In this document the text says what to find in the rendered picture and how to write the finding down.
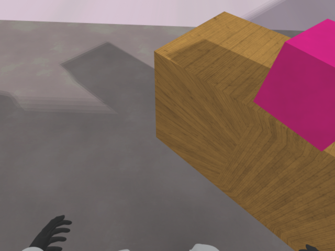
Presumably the robot left hand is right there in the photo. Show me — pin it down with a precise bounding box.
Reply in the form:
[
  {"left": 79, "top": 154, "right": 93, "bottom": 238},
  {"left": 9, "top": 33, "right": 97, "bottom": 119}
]
[{"left": 29, "top": 215, "right": 72, "bottom": 251}]

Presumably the carton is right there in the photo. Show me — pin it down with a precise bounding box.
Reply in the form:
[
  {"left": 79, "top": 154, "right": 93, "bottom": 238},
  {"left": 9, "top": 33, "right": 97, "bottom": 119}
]
[{"left": 253, "top": 19, "right": 335, "bottom": 151}]

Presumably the pedestal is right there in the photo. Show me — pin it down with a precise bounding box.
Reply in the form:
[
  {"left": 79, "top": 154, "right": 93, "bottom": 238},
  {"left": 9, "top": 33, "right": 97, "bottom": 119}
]
[{"left": 154, "top": 12, "right": 335, "bottom": 251}]

